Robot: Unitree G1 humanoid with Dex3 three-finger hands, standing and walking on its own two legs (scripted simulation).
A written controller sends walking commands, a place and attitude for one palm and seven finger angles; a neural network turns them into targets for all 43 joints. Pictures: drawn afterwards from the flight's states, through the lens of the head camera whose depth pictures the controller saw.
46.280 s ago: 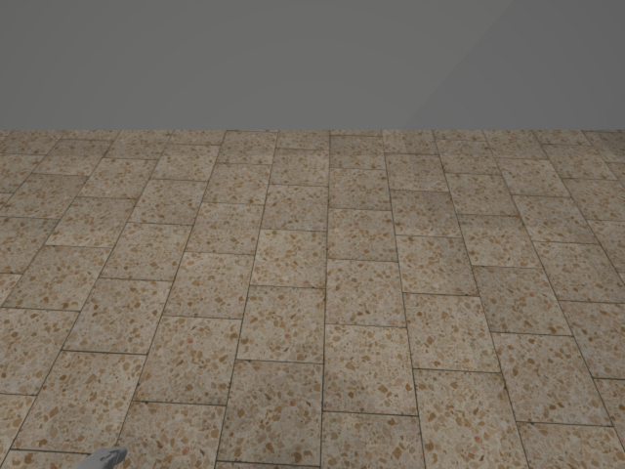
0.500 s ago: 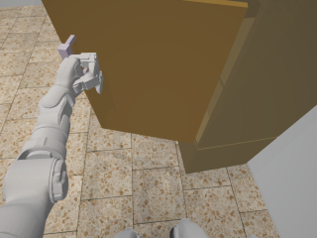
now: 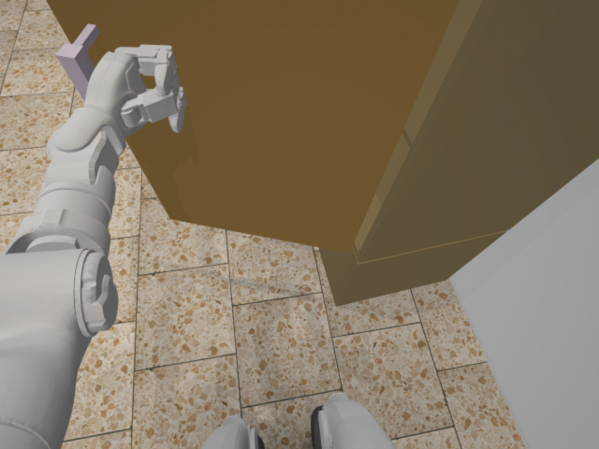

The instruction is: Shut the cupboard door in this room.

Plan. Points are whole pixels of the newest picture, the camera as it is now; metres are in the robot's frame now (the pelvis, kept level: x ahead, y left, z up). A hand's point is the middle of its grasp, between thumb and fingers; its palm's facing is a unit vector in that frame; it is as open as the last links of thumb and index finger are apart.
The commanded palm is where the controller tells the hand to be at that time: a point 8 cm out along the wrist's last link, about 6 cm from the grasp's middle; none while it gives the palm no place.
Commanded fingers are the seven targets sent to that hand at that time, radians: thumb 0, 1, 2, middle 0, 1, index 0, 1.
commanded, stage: push the door shut along its arc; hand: left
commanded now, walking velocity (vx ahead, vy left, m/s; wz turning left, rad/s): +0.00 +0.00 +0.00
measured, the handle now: (103, 83) +0.56 +0.19 +0.12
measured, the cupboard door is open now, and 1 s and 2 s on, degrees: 66 52 52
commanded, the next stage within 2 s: pull the fist back off the door in 0.36 s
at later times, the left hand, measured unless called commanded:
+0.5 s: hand (202, 78) +0.55 +0.07 +0.13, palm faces -0.42 -0.91 +0.03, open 3.5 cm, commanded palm +0.56 +0.10 +0.12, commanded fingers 0.00 0.90 0.90 -1.30 -1.50 -1.30 -1.50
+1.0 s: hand (204, 92) +0.53 +0.07 +0.13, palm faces +0.04 -1.00 -0.02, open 3.1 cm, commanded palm +0.48 +0.11 +0.12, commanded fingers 0.00 0.90 0.90 -1.30 -1.50 -1.30 -1.50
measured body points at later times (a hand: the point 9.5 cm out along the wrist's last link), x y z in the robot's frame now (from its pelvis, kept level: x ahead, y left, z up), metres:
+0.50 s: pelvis +0.00 +0.00 -0.01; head +0.15 +0.01 +0.41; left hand +0.57 +0.12 +0.13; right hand +0.00 -0.28 -0.13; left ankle -0.01 +0.09 -0.69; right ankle +0.04 -0.11 -0.69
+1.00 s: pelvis +0.02 -0.02 +0.01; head +0.11 -0.03 +0.45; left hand +0.52 +0.12 +0.13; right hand +0.01 -0.26 -0.12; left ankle -0.01 +0.09 -0.69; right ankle +0.04 -0.11 -0.69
